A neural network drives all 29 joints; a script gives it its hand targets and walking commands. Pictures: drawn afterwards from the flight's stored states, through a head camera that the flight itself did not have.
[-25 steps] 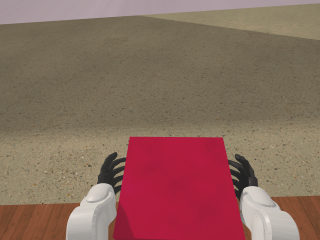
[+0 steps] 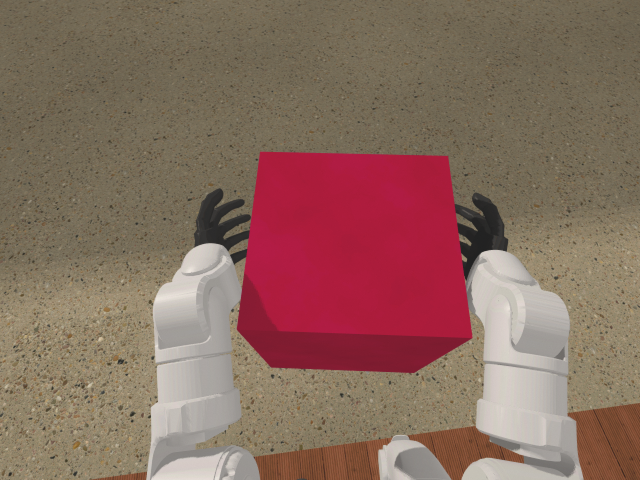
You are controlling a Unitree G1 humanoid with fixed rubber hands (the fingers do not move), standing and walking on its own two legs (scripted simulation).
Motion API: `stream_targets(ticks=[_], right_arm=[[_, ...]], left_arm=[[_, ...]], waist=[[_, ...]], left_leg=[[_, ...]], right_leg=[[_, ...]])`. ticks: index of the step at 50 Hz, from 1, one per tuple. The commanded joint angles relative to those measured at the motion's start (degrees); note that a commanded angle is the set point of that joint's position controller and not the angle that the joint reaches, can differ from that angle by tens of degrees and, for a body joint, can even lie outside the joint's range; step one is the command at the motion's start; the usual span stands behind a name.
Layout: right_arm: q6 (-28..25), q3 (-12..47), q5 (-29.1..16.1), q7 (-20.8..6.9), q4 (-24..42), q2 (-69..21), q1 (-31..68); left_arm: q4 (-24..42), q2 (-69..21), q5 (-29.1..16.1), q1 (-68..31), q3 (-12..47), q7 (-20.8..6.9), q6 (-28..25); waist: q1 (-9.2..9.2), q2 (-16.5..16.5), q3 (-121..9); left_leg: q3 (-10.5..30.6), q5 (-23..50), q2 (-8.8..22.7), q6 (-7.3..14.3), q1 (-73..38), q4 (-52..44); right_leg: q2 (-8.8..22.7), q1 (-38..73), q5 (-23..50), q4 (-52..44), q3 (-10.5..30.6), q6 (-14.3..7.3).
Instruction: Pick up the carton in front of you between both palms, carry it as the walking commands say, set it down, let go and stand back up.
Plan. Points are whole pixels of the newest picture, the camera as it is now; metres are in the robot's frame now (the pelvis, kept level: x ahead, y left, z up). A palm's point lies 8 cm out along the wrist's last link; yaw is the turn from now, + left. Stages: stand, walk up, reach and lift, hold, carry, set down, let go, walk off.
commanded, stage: carry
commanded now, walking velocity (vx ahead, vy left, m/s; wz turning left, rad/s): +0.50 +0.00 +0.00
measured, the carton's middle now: (347, 276) +0.37 -0.01 +0.01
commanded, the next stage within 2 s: none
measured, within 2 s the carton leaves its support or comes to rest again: neither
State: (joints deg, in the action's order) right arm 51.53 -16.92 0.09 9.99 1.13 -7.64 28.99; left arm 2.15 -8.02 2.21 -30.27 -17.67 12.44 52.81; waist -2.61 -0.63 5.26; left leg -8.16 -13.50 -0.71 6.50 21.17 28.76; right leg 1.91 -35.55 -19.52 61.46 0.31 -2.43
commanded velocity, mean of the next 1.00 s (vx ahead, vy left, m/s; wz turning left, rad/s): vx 0.50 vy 0.00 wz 0.00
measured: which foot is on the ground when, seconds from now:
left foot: down 0.00-0.40, up 0.42-0.94, down 0.96-1.00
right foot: up 0.00-0.36, down 0.38-0.98, up 1.00-1.00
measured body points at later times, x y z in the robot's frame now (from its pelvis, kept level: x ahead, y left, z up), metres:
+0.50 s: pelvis +0.38 -0.07 -0.14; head +0.40 -0.08 +0.31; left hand +0.70 +0.12 -0.06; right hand +0.74 -0.19 -0.06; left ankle +0.16 +0.07 -0.65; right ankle +0.46 -0.09 -0.85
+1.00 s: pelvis +0.69 -0.07 -0.14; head +0.71 -0.08 +0.31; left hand +1.03 +0.08 -0.07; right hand +1.02 -0.24 -0.07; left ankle +0.80 -0.03 -0.85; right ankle +0.49 -0.09 -0.80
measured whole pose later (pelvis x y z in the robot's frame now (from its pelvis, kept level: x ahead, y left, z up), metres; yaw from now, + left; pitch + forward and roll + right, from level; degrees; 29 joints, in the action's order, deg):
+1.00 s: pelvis +0.69 -0.07 -0.14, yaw -2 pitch +2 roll +2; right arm 45.9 -12.7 2.5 11.2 0.0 -9.4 19.0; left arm 1.4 -6.9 0.5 -16.7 -13.0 10.2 45.5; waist -1.2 -1.0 -0.6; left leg -12.0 -6.7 -3.4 8.4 27.3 30.8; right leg -5.0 -6.5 -24.4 50.1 -6.0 -2.5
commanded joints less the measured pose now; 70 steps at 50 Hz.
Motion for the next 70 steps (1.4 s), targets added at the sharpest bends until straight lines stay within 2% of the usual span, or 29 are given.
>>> stream_targets(ticks=[1, 5, 8, 10, 12, 14, 15, 17, 19, 20, 21, 22, 23, 24, 26, 30, 32, 38, 43, 45, 47, 48, 49, 50, 51, 53, 54, 62, 70], right_arm=[[-0.88, 37.3, -9.41, -0.43, 6.81, -43.73, 30.35], [0.26, 38.18, -9.04, -0.62, 10.65, -42.35, 25.65], [1.73, 38.39, -7.52, -0.23, 11.71, -40.33, 21.74], [2.75, 38.58, -6.43, 0.09, 11.43, -38.67, 20.48], [3.59, 39.14, -6.38, 0.46, 10.33, -37.82, 20.76], [4.01, 40.98, -8.54, 0.59, 10.01, -38.91, 22.26], [4.04, 41.53, -9.54, 0.72, 9.88, -38.92, 22.43], [4.33, 41.09, -9.55, 1.19, 8.82, -38.95, 23.11], [4.69, 38.71, -8.03, 1.95, 7.26, -37.99, 24.41], [5.17, 36.67, -6.94, 2.43, 5.63, -37.28, 25.15], [5.69, 34.92, -6.56, 2.92, 4.1, -36.14, 23.62], [5.79, 32.87, -6.47, 3.4, 3.44, -35.77, 21.48], [5.15, 31.98, -5.9, 3.79, 3.92, -36.55, 22.31], [4.29, 31.2, -5.06, 3.84, 4.22, -39.16, 23.61], [1.95, 31.85, -4.3, 3.36, 5.49, -42.44, 28.62], [-2.58, 35.46, -4.32, 1.63, 3.49, -46.17, 23.83], [-4.23, 36.59, -3.22, 1.63, 1.81, -46.59, 18.97], [-7.3, 38.25, -2.08, 0.38, 1.24, -47.05, 16.51], [-8.03, 37.43, -1.99, 0.52, 1.98, -45.28, 17.2], [-7.79, 37.15, -2.26, 0.8, 2.95, -43.76, 16.83], [-7.25, 37.23, -3.52, 1.11, 4.58, -41.76, 17.31], [-6.69, 36.93, -3.62, 1.27, 4.52, -40.74, 16.4], [-5.94, 36.19, -3.36, 1.33, 3.77, -40.12, 14.3], [-5.3, 35.31, -3.09, 2.25, 2.26, -36.69, 13.29], [-4.34, 37.04, -4.89, 2.49, 2.54, -37.75, 13.29], [-3.12, 41.21, -9.57, 1.59, 6.91, -41.2, 17.7], [-2.46, 42.8, -11.2, 1.03, 8.76, -42.24, 19.01], [4.2, 43.13, -9.81, -1.37, 18.7, -41.55, 2.88], [9.13, 41.2, -6.93, -1.92, 26.68, -39.34, -11.76]], left_arm=[[2.64, -43.34, -6.11, -26.36, 35.61, -0.52, -0.99], [8.23, -42.37, -7.38, -23.65, 37.81, -1.25, -0.09], [10.18, -40.13, -7.46, -20.59, 38.44, -1.79, 1.33], [9.97, -39.03, -7.11, -18.39, 37.86, -2.05, 2.3], [9.18, -36.08, -5.79, -16.58, 35.56, -1.87, 3.1], [8.63, -33.49, -4.39, -15.55, 32.82, -1.44, 3.63], [8.52, -32.59, -4.18, -15.2, 31.81, -1.15, 3.88], [7.58, -30.56, -3.96, -14.01, 30.66, -0.66, 3.98], [7.37, -29.18, -4.25, -14.91, 30.05, -0.42, 3.87], [6.02, -28.7, -4.74, -16.67, 29.77, -0.2, 4.0], [4.4, -28.34, -6.01, -16.21, 30.76, 0.23, 4.11], [5.34, -30.12, -8.82, -19.42, 32.66, 0.38, 3.6], [6.44, -34.76, -11.21, -21.54, 35.01, -0.13, 3.15], [9.75, -38.03, -13.41, -27.79, 37.55, -0.84, 2.23], [11.04, -44.15, -15.69, -33.56, 40.24, -2.74, 0.37], [6.56, -47.19, -14.17, -25.29, 40.83, -4.39, -3.88], [4.31, -46.98, -11.97, -18.93, 40.63, -4.35, -5.54], [1.86, -47.03, -8.23, -13.63, 40.98, -5.14, -8.53], [1.92, -45.37, -8.24, -15.21, 40.98, -4.22, -9.57], [2.84, -43.97, -8.49, -15.69, 40.87, -3.53, -9.46], [4.6, -41.88, -8.33, -15.95, 40.76, -2.77, -9.03], [5.32, -40.41, -7.98, -17.13, 40.52, -2.31, -8.57], [5.9, -38.96, -7.79, -18.71, 40.0, -1.78, -7.79], [3.87, -38.46, -7.73, -14.72, 39.4, -1.27, -6.46], [4.02, -36.4, -7.26, -12.37, 37.41, -0.62, -5.92], [5.08, -35.88, -5.23, -11.38, 33.39, 0.35, -4.78], [5.15, -36.18, -4.53, -10.19, 32.16, 0.47, -4.15], [14.15, -41.78, -7.79, 1.05, 40.48, -2.44, 2.39], [27.44, -41.01, -11.31, 8.55, 46.41, -3.96, 8.26]], waist=[[-0.86, 7.01, -32.28], [-1.0, 9.65, -32.24], [-1.92, 6.67, -28.6], [-6.5, 4.75, -22.41], [-7.47, 3.46, -18.1], [-4.81, -1.59, -16.06], [-2.66, 1.27, -16.57], [3.78, 4.96, -19.72], [11.77, 0.4, -24.78], [10.83, -12.73, -24.01], [5.63, -18.27, -29.72], [7.15, -14.35, -35.76], [6.22, -4.91, -30.3], [4.75, -7.15, -32.13], [4.45, 0.41, -30.55], [5.79, -6.93, -36.88], [7.49, -5.31, -36.62], [7.55, -4.71, -31.08], [5.73, -4.68, -23.37], [4.32, -5.31, -23.83], [0.19, -6.11, -28.67], [-2.72, -3.03, -31.5], [-4.02, 6.61, -31.61], [-2.18, 15.44, -34.91], [-1.58, 9.91, -35.74], [0.61, -0.76, -28.36], [1.73, -2.28, -26.08], [1.54, 8.04, -23.07], [1.16, 10.64, -17.24]], left_leg=[[13.02, 38.44, 13.31, 5.31, -31.05, -3.88], [11.54, 42.76, 14.08, 5.98, -36.59, -0.77], [12.24, 43.38, 14.07, 5.91, -40.28, 2.73], [17.12, 35.91, 12.39, 5.24, -52.49, 4.61], [18.54, 34.56, 11.9, 4.58, -49.78, 6.19], [9.95, 18.77, 7.41, 1.89, -26.41, 4.14], [8.65, 14.95, 7.42, 1.21, -17.91, 4.85], [5.4, 20.9, 5.7, 0.64, -12.95, 16.0], [0.36, 22.2, 3.16, -2.26, -8.11, 42.92], [1.91, -15.87, -3.55, -4.04, 4.1, 62.08], [11.58, -28.17, -3.92, -4.01, 16.95, 71.44], [12.91, -21.25, -3.55, -4.67, 20.79, 72.1], [9.93, -17.7, -1.05, -4.98, 20.54, 62.74], [10.43, -16.84, -0.09, -4.73, 21.49, 63.58], [12.65, -10.58, 1.68, -4.59, 17.65, 58.68], [9.7, -6.8, 1.44, -4.47, 20.36, 45.35], [7.55, -6.92, 1.25, -4.73, 25.22, 38.38], [2.78, 0.44, 1.16, -4.71, 28.4, 29.63], [-1.38, 10.21, -0.95, -4.4, 20.54, 10.08], [-5.24, 15.89, -4.05, -3.42, 6.74, 2.46], [-6.19, 14.28, -5.2, -2.69, -11.05, -0.04], [-3.0, 15.79, -2.59, -0.98, -22.66, -2.84], [13.73, 27.03, 9.56, 2.61, -32.83, -1.11], [39.12, 27.4, 21.65, 14.46, -40.4, -5.07], [42.44, 9.1, 22.85, 16.88, -39.46, -8.94], [34.75, 1.95, 20.48, 11.09, -27.91, -14.45], [30.19, 3.81, 19.12, 8.82, -22.39, -16.58], [9.28, 28.33, 12.31, 1.62, -25.99, -16.28], [3.3, 43.23, 11.75, -0.3, -31.01, -10.55]], right_leg=[[-0.93, -3.74, 3.34, -8.23, -2.68, 0.1], [0.06, -5.64, 12.49, -10.74, -3.08, -0.96], [0.05, -12.68, 12.69, -8.48, -4.15, -1.45], [1.14, -30.7, 16.3, -14.05, -2.52, -1.17], [1.6, -30.57, 20.34, -21.67, -2.43, -1.18], [1.0, -3.12, 43.74, -39.1, -3.75, -1.69], [0.49, 9.6, 50.25, -37.38, -5.07, -1.51], [-0.72, 25.04, 46.49, -33.84, -7.37, -0.72], [-0.84, 41.45, 37.56, -35.36, -10.78, -0.33], [5.35, 47.97, 47.01, -29.64, -1.98, -2.72], [14.73, 58.18, 62.04, -19.64, 14.73, -7.32], [19.76, 58.35, 36.15, -27.37, 28.73, -12.92], [16.41, 47.58, 15.59, -38.96, 32.18, -9.64], [19.93, 46.54, 10.98, -39.98, 35.75, -11.95], [16.4, 40.09, 13.56, -40.06, 28.35, -7.91], [10.29, 51.07, 45.78, -32.13, 15.65, -2.86], [9.92, 55.01, 48.3, -32.47, 12.95, -3.96], [7.98, 53.57, 58.03, -35.2, 7.65, -3.79], [5.76, 49.37, 61.76, -38.32, 2.63, -1.84], [5.56, 44.29, 71.75, -35.66, -0.99, -0.46], [6.2, 37.91, 74.17, -23.25, -5.13, 1.14], [4.33, 31.29, 64.15, -10.35, -7.7, 2.68], [-1.51, 17.15, 24.13, 4.75, -7.28, 3.36], [-9.18, 1.14, -9.64, 20.96, -1.97, 4.82], [-4.67, -4.05, -8.77, 25.54, 3.76, 2.88], [0.2, -3.83, -3.53, 15.88, 3.16, 0.7], [1.49, -0.87, -1.48, 10.05, 2.23, 1.07], [0.83, 2.54, 9.66, -23.74, -7.34, 4.24], [-1.39, 5.73, 14.92, -35.74, -13.31, 2.61]])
